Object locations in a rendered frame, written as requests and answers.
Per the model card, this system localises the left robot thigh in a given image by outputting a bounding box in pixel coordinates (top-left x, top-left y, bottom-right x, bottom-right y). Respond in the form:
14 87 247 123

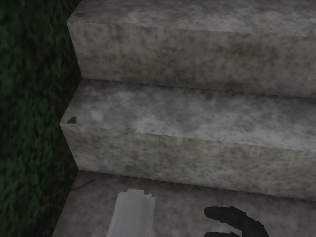
106 189 156 237

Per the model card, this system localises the robot right hand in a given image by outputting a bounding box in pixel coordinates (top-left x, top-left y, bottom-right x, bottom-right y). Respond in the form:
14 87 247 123
203 205 270 237

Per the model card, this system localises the robot left shin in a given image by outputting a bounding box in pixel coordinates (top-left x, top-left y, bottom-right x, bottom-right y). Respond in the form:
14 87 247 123
115 192 126 206

